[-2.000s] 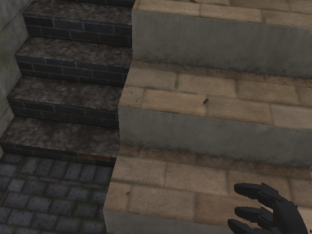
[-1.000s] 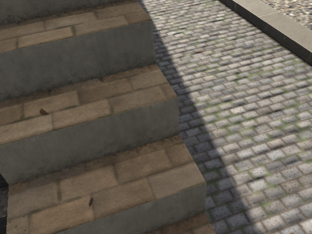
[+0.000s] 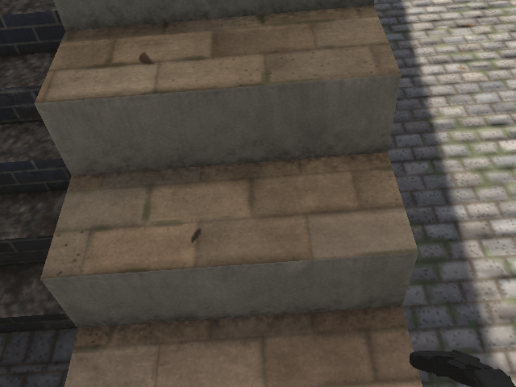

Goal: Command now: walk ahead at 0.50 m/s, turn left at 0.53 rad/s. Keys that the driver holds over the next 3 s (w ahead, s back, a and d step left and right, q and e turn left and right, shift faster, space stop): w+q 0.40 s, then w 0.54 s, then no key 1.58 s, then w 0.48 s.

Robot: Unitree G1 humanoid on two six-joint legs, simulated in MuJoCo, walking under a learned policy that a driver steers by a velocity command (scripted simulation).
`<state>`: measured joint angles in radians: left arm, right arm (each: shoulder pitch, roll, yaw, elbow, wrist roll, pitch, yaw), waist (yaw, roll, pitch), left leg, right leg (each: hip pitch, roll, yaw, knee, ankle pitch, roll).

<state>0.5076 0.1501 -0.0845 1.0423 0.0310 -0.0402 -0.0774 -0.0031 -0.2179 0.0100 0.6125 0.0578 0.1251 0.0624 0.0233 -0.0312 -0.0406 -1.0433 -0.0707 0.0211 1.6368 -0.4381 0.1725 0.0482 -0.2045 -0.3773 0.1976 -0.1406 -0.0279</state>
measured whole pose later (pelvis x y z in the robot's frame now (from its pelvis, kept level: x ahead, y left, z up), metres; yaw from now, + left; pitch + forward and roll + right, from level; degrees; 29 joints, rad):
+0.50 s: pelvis +0.19 +0.04 +0.16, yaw +15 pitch +3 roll +2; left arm 0.10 0.19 -0.07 0.60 -0.03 -0.10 -0.01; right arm 0.24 -0.25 -0.01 0.75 0.02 -0.01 -0.04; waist 0.07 -0.03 -0.05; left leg -0.37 -0.21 -0.21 1.03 -0.28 0.03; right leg -0.20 -0.02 -0.09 0.54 -0.29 -0.08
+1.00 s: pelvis +0.37 +0.06 +0.32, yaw +19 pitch +2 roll +1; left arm 0.05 0.22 -0.01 0.59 -0.03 -0.07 0.03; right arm 0.39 -0.16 0.03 0.97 -0.01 -0.08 0.03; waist -0.01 -0.01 -0.05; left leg -0.19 -0.05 -0.01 0.70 -0.52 0.03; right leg -1.00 0.19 0.11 2.09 -0.47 -0.08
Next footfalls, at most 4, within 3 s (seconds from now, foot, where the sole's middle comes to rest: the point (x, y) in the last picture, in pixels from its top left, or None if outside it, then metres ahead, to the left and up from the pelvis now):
0.04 left None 0.10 0.14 -0.62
0.46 right None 0.19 -0.05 -0.62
0.72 left None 0.27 0.14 -0.43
1.16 right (287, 207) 0.66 0.01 -0.24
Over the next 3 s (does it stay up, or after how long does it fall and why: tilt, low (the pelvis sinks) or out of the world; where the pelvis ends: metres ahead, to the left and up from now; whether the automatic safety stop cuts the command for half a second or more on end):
stays up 0.69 0.06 0.54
